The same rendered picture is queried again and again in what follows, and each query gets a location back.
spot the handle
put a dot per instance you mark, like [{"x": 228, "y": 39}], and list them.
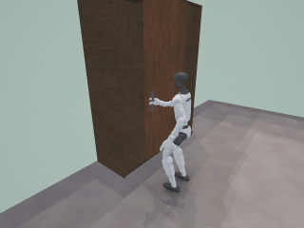
[
  {"x": 152, "y": 100},
  {"x": 193, "y": 80}
]

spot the robot left forearm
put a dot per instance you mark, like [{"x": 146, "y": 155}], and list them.
[{"x": 177, "y": 129}]

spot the left robot hand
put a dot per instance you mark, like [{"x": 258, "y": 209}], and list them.
[{"x": 167, "y": 144}]

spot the robot right forearm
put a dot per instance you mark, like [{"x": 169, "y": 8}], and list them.
[{"x": 165, "y": 104}]

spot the robot left upper arm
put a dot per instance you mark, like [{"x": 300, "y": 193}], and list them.
[{"x": 177, "y": 102}]

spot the robot left shin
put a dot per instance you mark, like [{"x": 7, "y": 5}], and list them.
[{"x": 169, "y": 171}]

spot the right robot hand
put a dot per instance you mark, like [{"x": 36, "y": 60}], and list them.
[{"x": 156, "y": 101}]

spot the robot torso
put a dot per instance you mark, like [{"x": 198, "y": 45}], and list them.
[{"x": 186, "y": 104}]

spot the wardrobe door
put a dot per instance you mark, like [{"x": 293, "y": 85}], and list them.
[
  {"x": 164, "y": 28},
  {"x": 190, "y": 44}
]

